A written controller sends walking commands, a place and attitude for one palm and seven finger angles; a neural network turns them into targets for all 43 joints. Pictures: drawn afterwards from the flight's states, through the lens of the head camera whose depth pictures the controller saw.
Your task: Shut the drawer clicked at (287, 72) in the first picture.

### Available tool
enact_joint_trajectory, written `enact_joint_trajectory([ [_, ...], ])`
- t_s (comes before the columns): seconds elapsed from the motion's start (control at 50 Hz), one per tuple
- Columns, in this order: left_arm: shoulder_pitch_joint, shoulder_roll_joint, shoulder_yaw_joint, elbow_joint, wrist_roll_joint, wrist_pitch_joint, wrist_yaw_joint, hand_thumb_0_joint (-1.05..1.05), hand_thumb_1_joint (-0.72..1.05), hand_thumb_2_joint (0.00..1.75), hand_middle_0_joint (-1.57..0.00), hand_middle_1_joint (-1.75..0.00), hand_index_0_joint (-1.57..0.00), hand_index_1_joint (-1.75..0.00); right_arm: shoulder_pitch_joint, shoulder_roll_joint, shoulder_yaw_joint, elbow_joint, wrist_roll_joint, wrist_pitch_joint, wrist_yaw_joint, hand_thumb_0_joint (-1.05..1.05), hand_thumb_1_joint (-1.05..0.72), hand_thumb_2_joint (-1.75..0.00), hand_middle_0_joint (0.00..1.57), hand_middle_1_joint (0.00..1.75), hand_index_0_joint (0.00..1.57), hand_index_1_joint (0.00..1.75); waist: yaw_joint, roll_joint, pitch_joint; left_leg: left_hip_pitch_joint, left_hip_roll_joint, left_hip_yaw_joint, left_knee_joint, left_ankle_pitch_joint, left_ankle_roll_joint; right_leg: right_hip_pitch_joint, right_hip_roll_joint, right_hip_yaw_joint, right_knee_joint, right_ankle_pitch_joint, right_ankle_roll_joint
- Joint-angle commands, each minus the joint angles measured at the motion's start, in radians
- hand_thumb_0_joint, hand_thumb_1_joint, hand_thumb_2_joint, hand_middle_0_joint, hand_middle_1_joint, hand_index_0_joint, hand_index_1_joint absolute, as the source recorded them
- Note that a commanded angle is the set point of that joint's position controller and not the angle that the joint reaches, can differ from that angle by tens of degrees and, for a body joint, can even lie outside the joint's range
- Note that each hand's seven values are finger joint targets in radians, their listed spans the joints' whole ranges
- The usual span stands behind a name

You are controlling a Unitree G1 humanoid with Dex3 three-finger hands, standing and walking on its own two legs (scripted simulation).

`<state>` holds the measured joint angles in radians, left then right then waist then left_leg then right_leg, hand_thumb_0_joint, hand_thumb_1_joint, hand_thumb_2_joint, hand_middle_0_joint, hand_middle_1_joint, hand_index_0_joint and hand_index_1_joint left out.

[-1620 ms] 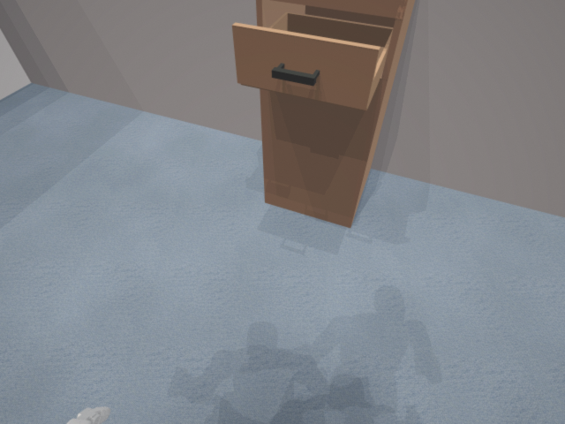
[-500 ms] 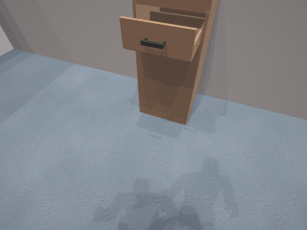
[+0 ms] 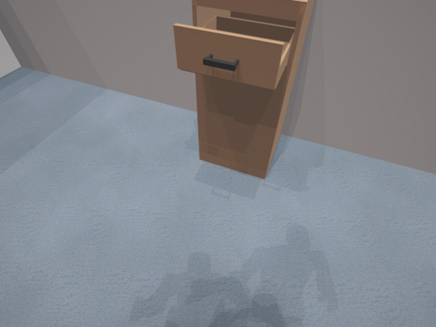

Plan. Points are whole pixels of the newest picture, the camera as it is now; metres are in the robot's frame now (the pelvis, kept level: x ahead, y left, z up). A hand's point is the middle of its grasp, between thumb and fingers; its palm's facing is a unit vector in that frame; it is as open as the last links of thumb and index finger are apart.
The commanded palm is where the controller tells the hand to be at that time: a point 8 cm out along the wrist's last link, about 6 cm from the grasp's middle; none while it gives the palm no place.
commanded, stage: walk to a spot facing it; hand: left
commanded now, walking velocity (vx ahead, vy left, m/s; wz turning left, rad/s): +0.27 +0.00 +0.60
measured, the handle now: (221, 61) +0.93 +0.04 +0.04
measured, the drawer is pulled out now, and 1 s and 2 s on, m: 0.21 0.21 0.21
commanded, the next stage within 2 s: turn to face it in 0.34 s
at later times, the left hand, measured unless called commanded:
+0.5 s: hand out of the picture +0.09 +0.26 -0.18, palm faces +0.21 -0.96 -0.18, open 7.4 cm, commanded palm none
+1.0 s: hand (116, 279) +0.26 +0.26 -0.19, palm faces +0.04 -0.98 -0.20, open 7.4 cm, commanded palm none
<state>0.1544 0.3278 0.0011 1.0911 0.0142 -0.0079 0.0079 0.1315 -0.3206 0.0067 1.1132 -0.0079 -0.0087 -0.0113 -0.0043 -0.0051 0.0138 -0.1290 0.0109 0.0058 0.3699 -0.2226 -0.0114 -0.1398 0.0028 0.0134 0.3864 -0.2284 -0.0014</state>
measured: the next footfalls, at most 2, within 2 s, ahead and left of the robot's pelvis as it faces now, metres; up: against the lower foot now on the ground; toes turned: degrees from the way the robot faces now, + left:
left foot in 0.24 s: +0.09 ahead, +0.15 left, +0.00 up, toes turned +14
right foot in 0.74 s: +0.32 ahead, -0.03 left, +0.00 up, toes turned -1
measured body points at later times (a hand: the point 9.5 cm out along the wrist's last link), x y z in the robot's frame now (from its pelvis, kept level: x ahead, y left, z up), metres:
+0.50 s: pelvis +0.10 +0.08 +0.00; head +0.12 +0.10 +0.45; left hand +0.08 +0.32 -0.16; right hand +0.10 -0.14 -0.15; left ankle +0.05 +0.14 -0.75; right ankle +0.17 -0.06 -0.67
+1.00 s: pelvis +0.20 +0.07 -0.02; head +0.23 +0.08 +0.43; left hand +0.26 +0.31 -0.17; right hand +0.30 -0.18 -0.15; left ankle +0.21 +0.21 -0.71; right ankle +0.28 -0.02 -0.75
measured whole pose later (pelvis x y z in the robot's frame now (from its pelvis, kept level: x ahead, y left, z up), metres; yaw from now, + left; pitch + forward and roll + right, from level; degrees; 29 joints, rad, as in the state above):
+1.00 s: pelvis +0.20 +0.07 -0.02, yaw -2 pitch +0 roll +0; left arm 0.22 0.18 0.07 0.96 0.03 0.03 0.01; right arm 0.12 -0.20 -0.06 0.94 -0.01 0.02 -0.03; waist 0.03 -0.01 0.06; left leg -0.43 0.06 0.02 0.88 -0.44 -0.04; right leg -0.39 0.05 0.00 0.52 -0.14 -0.05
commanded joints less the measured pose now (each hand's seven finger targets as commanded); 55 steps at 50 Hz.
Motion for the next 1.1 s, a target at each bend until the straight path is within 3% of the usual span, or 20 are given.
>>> enact_joint_trajectory([
  [0.0,0.083,0.128,0.039,-0.046,0.005,0.012,0.001,0.00,0.90,0.90,-0.20,-0.30,-0.20,-0.30,0.036,-0.086,-0.021,-0.056,-0.013,0.002,0.007,0.00,-0.90,-0.90,0.20,0.30,0.20,0.30,0.032,-0.055,0.048,-0.195,0.040,-0.052,0.068,-0.165,0.033,0.012,-0.152,0.137,-0.084,-0.281,-0.041],
  [0.04,0.147,0.170,0.063,-0.061,0.009,0.010,0.002,0.00,0.90,0.90,-0.20,-0.30,-0.20,-0.30,0.030,-0.071,-0.028,-0.097,-0.014,0.007,0.010,0.00,-0.90,-0.90,0.20,0.30,0.20,0.30,0.058,-0.190,0.083,-0.351,0.003,0.020,0.287,-0.247,0.020,0.054,-0.291,0.280,-0.191,-0.421,-0.119],
  [0.08,0.179,0.171,0.078,-0.079,0.015,-0.010,0.007,0.00,0.90,0.90,-0.20,-0.30,-0.20,-0.30,-0.010,-0.075,-0.045,-0.148,-0.011,-0.004,0.019,0.00,-0.90,-0.90,0.20,0.30,0.20,0.30,0.065,-0.152,0.114,-0.458,0.052,0.005,0.474,-0.307,0.021,0.071,-0.401,0.340,-0.218,-0.329,-0.208],
  [0.14,0.139,0.152,0.085,-0.107,0.020,-0.032,0.005,0.00,0.90,0.90,-0.20,-0.30,-0.20,-0.30,0.031,-0.023,-0.049,-0.171,-0.006,-0.017,0.040,0.00,-0.90,-0.90,0.20,0.30,0.20,0.30,0.023,-0.111,0.077,-0.350,0.071,0.032,0.375,-0.257,0.019,0.039,-0.368,0.133,-0.119,-0.067,-0.174],
  [0.2,0.110,0.105,0.083,-0.116,0.008,-0.019,-0.003,0.00,0.90,0.90,-0.20,-0.30,-0.20,-0.30,0.284,-0.028,-0.064,-0.105,-0.010,-0.020,0.033,0.00,-0.90,-0.90,0.20,0.30,0.20,0.30,-0.082,0.014,0.021,0.091,0.010,0.079,0.114,-0.108,0.033,-0.236,-0.227,-0.091,0.166,-0.162,-0.059],
  [0.22,0.107,0.024,0.070,-0.149,0.000,-0.009,-0.013,0.00,0.90,0.90,-0.20,-0.30,-0.20,-0.30,0.403,-0.134,-0.097,-0.080,-0.026,-0.025,0.023,0.00,-0.90,-0.90,0.20,0.30,0.20,0.30,-0.125,0.335,0.012,0.177,0.244,-0.340,-0.070,-0.338,0.124,-0.456,-0.080,-0.189,0.529,-0.310,0.015],
  [0.24,0.034,-0.002,0.060,-0.213,0.005,-0.017,-0.015,0.00,0.90,0.90,-0.20,-0.30,-0.20,-0.30,0.479,-0.175,-0.102,-0.077,-0.023,-0.028,0.008,0.00,-0.90,-0.90,0.20,0.30,0.20,0.30,-0.134,0.309,0.022,0.158,0.390,-0.619,-0.212,-0.343,0.223,-0.600,-0.030,-0.093,0.734,-0.395,0.017],
  [0.26,0.001,0.007,0.063,-0.219,0.014,-0.023,-0.010,0.00,0.90,0.90,-0.20,-0.30,-0.20,-0.30,0.452,-0.158,-0.099,-0.080,-0.015,-0.026,0.006,0.00,-0.90,-0.90,0.20,0.30,0.20,0.30,-0.118,0.155,0.031,0.088,0.420,-0.656,-0.201,-0.388,0.271,-0.611,-0.076,-0.024,0.851,-0.346,-0.009],
  [0.32,0.079,-0.035,0.064,-0.149,0.019,-0.028,-0.022,0.00,0.90,0.90,-0.20,-0.30,-0.20,-0.30,0.292,-0.018,-0.063,-0.108,-0.009,-0.060,-0.010,0.00,-0.90,-0.90,0.20,0.30,0.20,0.30,-0.025,0.075,0.086,-0.031,0.274,-0.368,-0.191,-0.134,0.208,-0.553,-0.132,-0.004,0.817,-0.101,0.008],
  [0.38,0.149,-0.068,0.055,-0.113,0.014,-0.021,-0.019,0.00,0.90,0.90,-0.20,-0.30,-0.20,-0.30,0.311,0.016,-0.056,-0.078,-0.001,-0.082,-0.019,0.00,-0.90,-0.90,0.20,0.30,0.20,0.30,0.001,0.092,0.004,0.049,0.218,-0.189,-0.138,0.280,0.205,-0.497,-0.120,-0.039,0.739,-0.043,0.029],
  [0.56,0.060,-0.129,0.049,-0.117,0.008,0.000,-0.004,0.00,0.90,0.90,-0.20,-0.30,-0.20,-0.30,0.345,0.066,-0.054,-0.017,-0.012,-0.065,-0.035,0.00,-0.90,-0.90,0.20,0.30,0.20,0.30,-0.020,0.105,0.108,0.052,0.236,0.020,-0.077,0.566,0.161,-0.389,-0.080,-0.087,0.402,0.028,-0.002],
  [0.68,0.226,-0.076,0.084,-0.104,0.017,-0.009,-0.009,0.00,0.90,0.90,-0.20,-0.30,-0.20,-0.30,0.274,0.026,-0.075,-0.051,-0.008,-0.040,-0.040,0.00,-0.90,-0.90,0.20,0.30,0.20,0.30,0.069,0.033,0.050,-0.022,0.238,0.095,0.282,0.581,0.095,-0.059,-0.021,-0.117,0.187,0.129,-0.035],
  [0.7,0.316,-0.003,0.099,-0.088,0.023,-0.026,0.000,0.00,0.90,0.90,-0.20,-0.30,-0.20,-0.30,0.290,0.047,-0.073,-0.069,0.002,-0.037,-0.034,0.00,-0.90,-0.90,0.20,0.30,0.20,0.30,0.095,-0.109,-0.045,-0.171,0.152,0.135,0.565,0.320,0.040,0.120,-0.175,0.106,0.147,0.418,-0.116],
  [0.72,0.390,0.073,0.115,-0.084,0.008,-0.031,0.007,0.00,0.90,0.90,-0.20,-0.30,-0.20,-0.30,0.281,0.093,-0.069,-0.106,0.010,-0.041,-0.030,0.00,-0.90,-0.90,0.20,0.30,0.20,0.30,0.092,-0.264,-0.123,-0.355,-0.013,0.155,0.891,-0.363,-0.016,0.200,-0.424,0.465,0.021,0.797,-0.276],
  [0.74,0.357,0.067,0.109,-0.101,-0.006,-0.018,0.016,0.00,0.90,0.90,-0.20,-0.30,-0.20,-0.30,0.203,0.078,-0.072,-0.133,0.009,-0.030,-0.039,0.00,-0.90,-0.90,0.20,0.30,0.20,0.30,0.096,-0.120,-0.122,-0.363,0.029,0.005,0.935,-0.401,-0.012,0.125,-0.421,0.453,-0.023,0.681,-0.321],
  [0.8,0.128,0.006,0.104,-0.180,0.004,-0.002,0.029,0.00,0.90,0.90,-0.20,-0.30,-0.20,-0.30,0.125,0.064,-0.074,-0.155,-0.007,-0.002,-0.022,0.00,-0.90,-0.90,0.20,0.30,0.20,0.30,0.026,-0.090,-0.048,-0.352,0.096,-0.015,0.875,-0.253,-0.025,-0.131,-0.298,0.343,-0.103,0.184,-0.252],
  [0.86,0.072,0.020,0.109,-0.203,0.016,0.007,0.024,0.00,0.90,0.90,-0.20,-0.30,-0.20,-0.30,0.154,0.084,-0.071,-0.158,-0.011,0.021,-0.016,0.00,-0.90,-0.90,0.20,0.30,0.20,0.30,-0.004,-0.047,-0.074,-0.241,0.073,0.023,0.656,-0.230,-0.037,-0.230,-0.227,0.265,-0.106,0.058,-0.203],
  [1.04,0.048,0.060,0.122,-0.240,0.009,0.037,-0.003,0.00,0.90,0.90,-0.20,-0.30,-0.20,-0.30,0.170,0.050,-0.073,-0.216,0.002,-0.001,-0.024,0.00,-0.90,-0.90,0.20,0.30,0.20,0.30,-0.018,-0.123,-0.077,-0.035,-0.001,0.045,0.148,-0.101,-0.018,-0.267,-0.143,0.336,-0.055,-0.057,-0.131],
  [1.06,0.038,0.029,0.113,-0.251,0.005,0.040,-0.005,0.00,0.90,0.90,-0.20,-0.30,-0.20,-0.30,0.200,0.025,-0.078,-0.212,0.001,-0.009,-0.028,0.00,-0.90,-0.90,0.20,0.30,0.20,0.30,-0.035,-0.043,-0.075,0.068,0.051,-0.001,0.016,-0.086,-0.006,-0.347,-0.086,0.278,0.021,-0.113,-0.084],
  [1.08,0.036,-0.028,0.103,-0.277,-0.003,0.042,-0.014,0.00,0.90,0.90,-0.20,-0.30,-0.20,-0.30,0.209,-0.057,-0.093,-0.227,-0.013,-0.014,-0.031,0.00,-0.90,-0.90,0.20,0.30,0.20,0.30,-0.045,0.199,-0.041,0.105,0.272,-0.270,-0.135,-0.184,0.072,-0.506,0.040,0.150,0.242,-0.214,-0.024],
])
